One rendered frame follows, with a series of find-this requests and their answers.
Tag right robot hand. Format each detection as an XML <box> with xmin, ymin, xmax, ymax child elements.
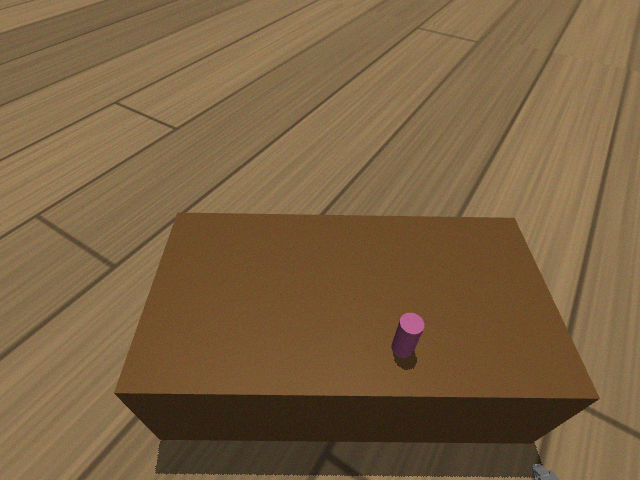
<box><xmin>532</xmin><ymin>464</ymin><xmax>559</xmax><ymax>480</ymax></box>

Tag can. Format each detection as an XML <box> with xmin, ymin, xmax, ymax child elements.
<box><xmin>391</xmin><ymin>313</ymin><xmax>424</xmax><ymax>358</ymax></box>

